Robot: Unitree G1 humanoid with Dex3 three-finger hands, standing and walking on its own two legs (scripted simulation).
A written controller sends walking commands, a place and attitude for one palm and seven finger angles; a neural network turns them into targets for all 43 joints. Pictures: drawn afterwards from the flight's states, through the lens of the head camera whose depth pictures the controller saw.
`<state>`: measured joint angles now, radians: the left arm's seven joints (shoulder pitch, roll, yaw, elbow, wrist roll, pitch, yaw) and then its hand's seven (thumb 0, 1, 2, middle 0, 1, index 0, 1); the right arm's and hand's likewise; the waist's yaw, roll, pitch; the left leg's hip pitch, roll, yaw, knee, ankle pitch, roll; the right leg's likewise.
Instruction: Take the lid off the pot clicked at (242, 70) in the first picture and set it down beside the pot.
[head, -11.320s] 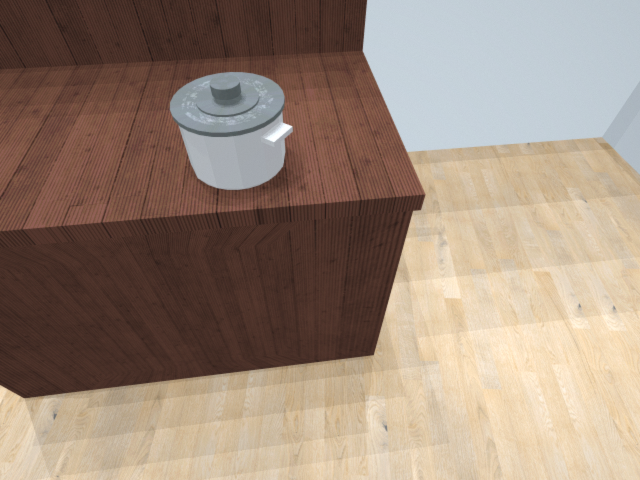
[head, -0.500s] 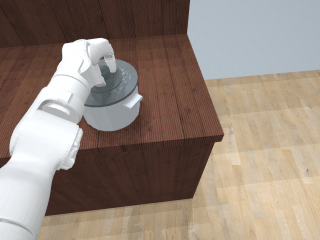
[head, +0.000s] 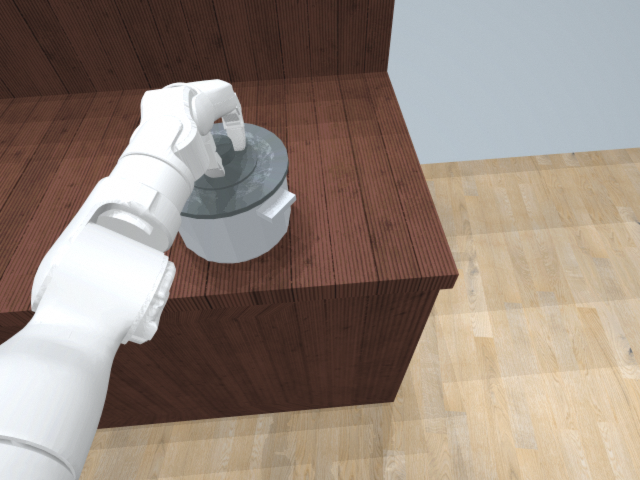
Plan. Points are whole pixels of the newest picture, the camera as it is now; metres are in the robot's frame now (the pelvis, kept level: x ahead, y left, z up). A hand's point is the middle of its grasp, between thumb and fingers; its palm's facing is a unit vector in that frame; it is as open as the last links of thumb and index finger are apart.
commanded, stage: close the fingers and squeeze the knob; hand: left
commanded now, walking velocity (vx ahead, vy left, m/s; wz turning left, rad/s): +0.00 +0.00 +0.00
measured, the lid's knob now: (215, 150) +0.51 +0.12 +0.14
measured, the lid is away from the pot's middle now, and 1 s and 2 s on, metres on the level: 0.01 0.01 0.01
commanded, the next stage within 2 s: lift the lid straight up in 0.54 s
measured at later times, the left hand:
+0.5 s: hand (210, 146) +0.49 +0.11 +0.16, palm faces -0.43 -0.08 -0.90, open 7.6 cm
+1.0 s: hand (208, 136) +0.49 +0.11 +0.18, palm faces -0.40 -0.07 -0.91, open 7.6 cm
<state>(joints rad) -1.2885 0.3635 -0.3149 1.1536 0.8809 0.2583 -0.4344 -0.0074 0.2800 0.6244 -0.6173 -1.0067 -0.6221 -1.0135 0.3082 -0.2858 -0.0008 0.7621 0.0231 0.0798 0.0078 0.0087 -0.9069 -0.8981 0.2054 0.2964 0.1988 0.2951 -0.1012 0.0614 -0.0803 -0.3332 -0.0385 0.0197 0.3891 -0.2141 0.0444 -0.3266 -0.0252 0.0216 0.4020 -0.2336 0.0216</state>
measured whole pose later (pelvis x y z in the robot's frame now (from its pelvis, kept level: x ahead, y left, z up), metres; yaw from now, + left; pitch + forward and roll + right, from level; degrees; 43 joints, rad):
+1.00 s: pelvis +0.00 +0.00 +0.00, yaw +0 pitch +9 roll +0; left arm -1.32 0.38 -0.29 1.17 0.89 0.24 -0.45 0.00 0.24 0.62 -0.65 -1.01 -0.67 -1.01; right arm 0.35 -0.28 0.00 0.78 0.02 0.04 0.00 0.01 -0.91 -0.90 0.21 0.30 0.20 0.30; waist -0.11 0.07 -0.09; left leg -0.33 -0.04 0.02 0.39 -0.21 0.04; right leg -0.33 -0.03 0.02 0.40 -0.23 0.02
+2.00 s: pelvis +0.00 +0.00 +0.00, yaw +0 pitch +9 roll +0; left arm -1.52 0.42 -0.28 1.20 0.93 0.33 -0.55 0.00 0.24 0.63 -0.66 -1.00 -0.67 -1.01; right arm 0.34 -0.29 0.00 0.78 0.01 0.03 0.00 0.01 -0.91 -0.90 0.21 0.30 0.20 0.30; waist -0.12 0.06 -0.09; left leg -0.32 -0.04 0.02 0.36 -0.20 0.05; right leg -0.31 -0.03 0.02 0.37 -0.22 0.03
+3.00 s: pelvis +0.00 +0.00 +0.00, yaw +0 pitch +9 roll +0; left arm -1.55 0.51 -0.27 1.15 0.98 0.33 -0.58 0.00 0.23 0.63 -0.67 -1.00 -0.68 -1.02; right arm 0.28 -0.30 0.01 0.75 0.01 0.08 -0.01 0.01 -0.91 -0.90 0.21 0.30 0.20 0.30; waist -0.11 0.05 -0.09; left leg -0.30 -0.04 0.01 0.34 -0.19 0.04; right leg -0.29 -0.02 0.01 0.34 -0.21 0.02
